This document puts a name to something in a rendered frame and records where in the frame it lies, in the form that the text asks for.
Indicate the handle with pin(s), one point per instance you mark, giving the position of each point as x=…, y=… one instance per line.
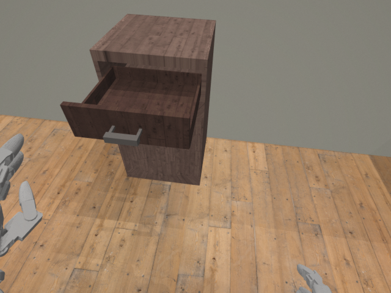
x=122, y=139

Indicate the left robot hand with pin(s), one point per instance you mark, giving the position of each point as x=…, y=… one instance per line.
x=21, y=224

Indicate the right robot hand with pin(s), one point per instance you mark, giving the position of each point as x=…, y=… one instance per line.
x=313, y=280

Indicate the drawer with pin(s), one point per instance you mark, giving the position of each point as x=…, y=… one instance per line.
x=162, y=103

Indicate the cabinet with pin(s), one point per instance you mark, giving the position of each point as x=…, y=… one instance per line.
x=171, y=44

